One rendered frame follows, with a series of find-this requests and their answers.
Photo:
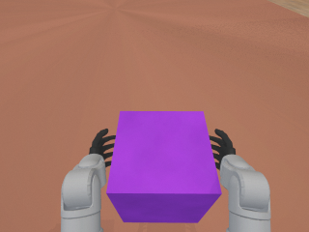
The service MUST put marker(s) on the left robot hand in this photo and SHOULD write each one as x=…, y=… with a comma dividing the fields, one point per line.
x=98, y=148

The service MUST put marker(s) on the right robot hand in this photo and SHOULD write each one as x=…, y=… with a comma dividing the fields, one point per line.
x=226, y=146

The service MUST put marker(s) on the robot right forearm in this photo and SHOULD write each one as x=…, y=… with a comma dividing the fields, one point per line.
x=248, y=195

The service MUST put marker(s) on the robot left forearm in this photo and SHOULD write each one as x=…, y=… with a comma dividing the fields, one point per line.
x=81, y=195

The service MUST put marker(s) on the carton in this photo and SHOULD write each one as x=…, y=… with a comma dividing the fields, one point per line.
x=162, y=168

